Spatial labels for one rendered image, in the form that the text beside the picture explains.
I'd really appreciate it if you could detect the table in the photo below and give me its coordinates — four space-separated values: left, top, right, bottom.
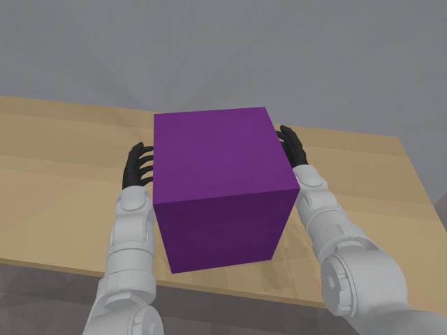
0 96 447 335

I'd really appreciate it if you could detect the right robot forearm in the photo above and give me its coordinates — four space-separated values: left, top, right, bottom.
293 165 408 301

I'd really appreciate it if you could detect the robot left hand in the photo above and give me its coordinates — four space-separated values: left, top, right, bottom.
122 142 154 190

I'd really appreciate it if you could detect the left robot upper arm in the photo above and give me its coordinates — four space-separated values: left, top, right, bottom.
83 304 164 335

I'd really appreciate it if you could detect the right robot upper arm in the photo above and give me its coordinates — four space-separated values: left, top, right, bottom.
321 250 447 335

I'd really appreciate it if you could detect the robot right hand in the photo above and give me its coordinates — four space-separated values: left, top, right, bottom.
276 125 308 169

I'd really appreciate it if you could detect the left robot forearm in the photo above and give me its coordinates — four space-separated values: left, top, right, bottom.
82 186 156 335

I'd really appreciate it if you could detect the carton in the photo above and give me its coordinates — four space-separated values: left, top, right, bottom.
152 107 300 274

